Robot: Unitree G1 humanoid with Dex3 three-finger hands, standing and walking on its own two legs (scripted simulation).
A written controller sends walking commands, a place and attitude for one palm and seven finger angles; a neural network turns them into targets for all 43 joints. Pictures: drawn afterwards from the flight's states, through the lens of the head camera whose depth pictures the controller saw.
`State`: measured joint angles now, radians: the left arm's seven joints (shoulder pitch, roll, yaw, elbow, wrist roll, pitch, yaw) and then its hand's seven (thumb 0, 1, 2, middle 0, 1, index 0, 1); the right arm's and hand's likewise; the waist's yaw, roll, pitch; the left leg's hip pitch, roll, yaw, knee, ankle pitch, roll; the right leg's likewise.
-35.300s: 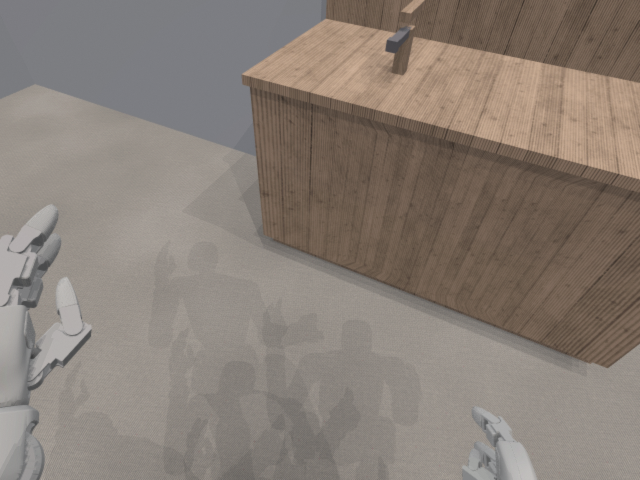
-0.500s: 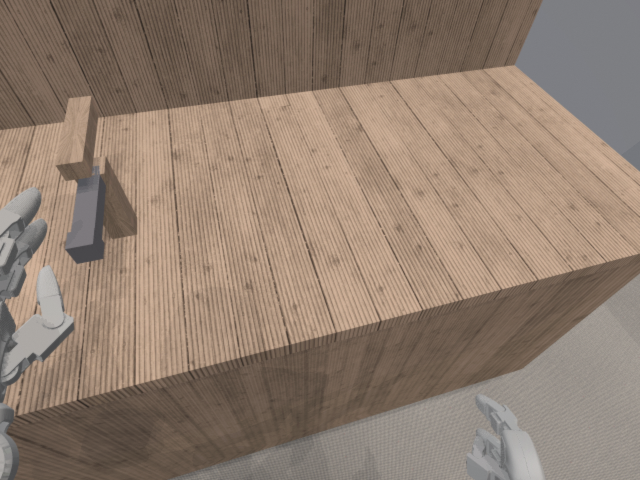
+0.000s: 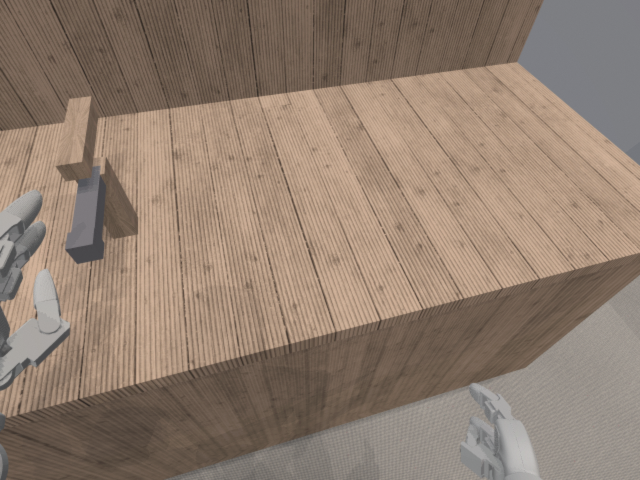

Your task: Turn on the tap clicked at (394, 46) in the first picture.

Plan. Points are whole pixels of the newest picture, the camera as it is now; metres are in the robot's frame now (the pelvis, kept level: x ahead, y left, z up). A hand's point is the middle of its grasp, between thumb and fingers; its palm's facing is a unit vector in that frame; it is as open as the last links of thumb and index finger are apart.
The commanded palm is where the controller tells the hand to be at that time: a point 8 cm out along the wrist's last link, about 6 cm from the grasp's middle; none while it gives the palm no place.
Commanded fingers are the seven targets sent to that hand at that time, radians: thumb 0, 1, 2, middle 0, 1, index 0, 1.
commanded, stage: shuffle to correct the standing spot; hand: left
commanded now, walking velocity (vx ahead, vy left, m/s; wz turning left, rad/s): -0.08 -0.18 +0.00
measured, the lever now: (85, 246) +0.33 +0.30 +0.11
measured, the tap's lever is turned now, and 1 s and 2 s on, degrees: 0 0 0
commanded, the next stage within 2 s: none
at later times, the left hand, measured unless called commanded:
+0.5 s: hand (68, 316) +0.22 +0.24 +0.17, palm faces +0.30 -0.84 -0.45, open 7.5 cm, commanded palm +0.16 +0.28 +0.18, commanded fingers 0.00 0.90 0.90 -0.20 -0.30 -0.20 -0.30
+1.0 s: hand (59, 314) +0.22 +0.25 +0.16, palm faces +0.33 -0.86 -0.40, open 7.5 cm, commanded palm +0.16 +0.29 +0.18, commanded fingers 0.00 0.90 0.90 -0.20 -0.30 -0.20 -0.30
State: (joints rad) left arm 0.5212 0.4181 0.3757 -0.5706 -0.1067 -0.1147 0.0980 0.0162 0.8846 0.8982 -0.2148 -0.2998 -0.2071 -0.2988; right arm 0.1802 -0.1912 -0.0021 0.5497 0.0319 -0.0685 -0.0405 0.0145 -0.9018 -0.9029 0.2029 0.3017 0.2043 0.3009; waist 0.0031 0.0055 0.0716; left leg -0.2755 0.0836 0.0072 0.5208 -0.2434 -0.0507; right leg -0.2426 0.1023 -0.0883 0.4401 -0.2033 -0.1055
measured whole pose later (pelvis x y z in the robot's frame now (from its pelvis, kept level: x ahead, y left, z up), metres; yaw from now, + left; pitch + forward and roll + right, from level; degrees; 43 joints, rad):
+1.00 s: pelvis +0.00 +0.01 +0.00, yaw +0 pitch +0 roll -1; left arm 0.49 0.41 0.37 -0.56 -0.10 -0.11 0.12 0.02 0.89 0.90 -0.21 -0.30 -0.21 -0.30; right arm 0.19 -0.19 0.00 0.55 0.03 -0.05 -0.04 0.02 -0.90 -0.90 0.20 0.30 0.20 0.30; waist -0.01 -0.02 0.07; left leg -0.27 0.07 0.01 0.51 -0.24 -0.04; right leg -0.24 0.09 -0.09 0.42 -0.20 -0.09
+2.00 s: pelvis +0.00 +0.00 +0.00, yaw +0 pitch +0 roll -1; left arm 0.51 0.41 0.36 -0.56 -0.11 -0.10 0.12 0.02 0.88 0.90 -0.21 -0.30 -0.21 -0.30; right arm 0.20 -0.20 0.00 0.56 0.04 -0.05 -0.04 0.02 -0.90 -0.90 0.20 0.30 0.20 0.30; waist -0.01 0.01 0.06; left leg -0.28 0.09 0.01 0.52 -0.24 -0.05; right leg -0.24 0.10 -0.09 0.43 -0.20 -0.10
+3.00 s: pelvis -0.02 +0.05 +0.00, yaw -2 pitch -2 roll -1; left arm 0.39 0.38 0.38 -0.46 -0.05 -0.20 0.12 0.02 0.88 0.90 -0.22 -0.30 -0.21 -0.30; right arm 0.25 -0.19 0.02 0.61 0.01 -0.16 -0.04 0.02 -0.90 -0.90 0.20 0.30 0.20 0.30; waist 0.03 -0.04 0.06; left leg -0.26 0.00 0.02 0.52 -0.22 0.03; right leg -0.24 0.05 -0.03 0.45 -0.19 -0.03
